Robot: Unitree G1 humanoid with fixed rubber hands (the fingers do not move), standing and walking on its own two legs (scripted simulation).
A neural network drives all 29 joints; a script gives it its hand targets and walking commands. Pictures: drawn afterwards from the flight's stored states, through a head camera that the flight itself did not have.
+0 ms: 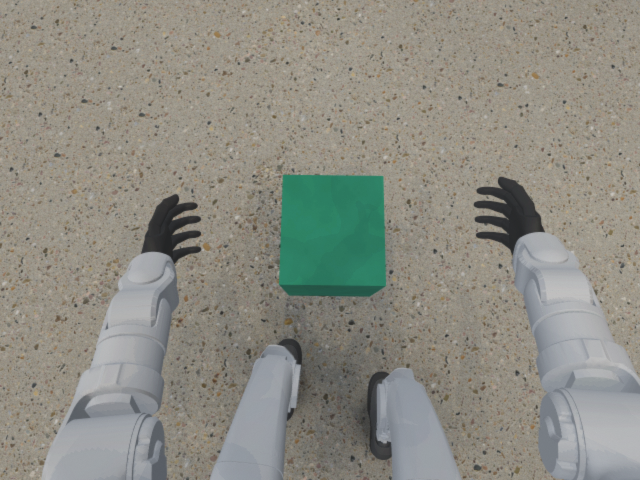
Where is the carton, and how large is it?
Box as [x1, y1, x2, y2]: [279, 175, 385, 296]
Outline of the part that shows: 283,175 279,284 289,295 369,296 385,285 382,176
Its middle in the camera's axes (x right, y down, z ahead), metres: +0.03 +0.00 +0.95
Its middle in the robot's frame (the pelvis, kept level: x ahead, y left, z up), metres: +0.49 +0.03 -0.55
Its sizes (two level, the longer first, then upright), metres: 0.242 0.221 0.268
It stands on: the floor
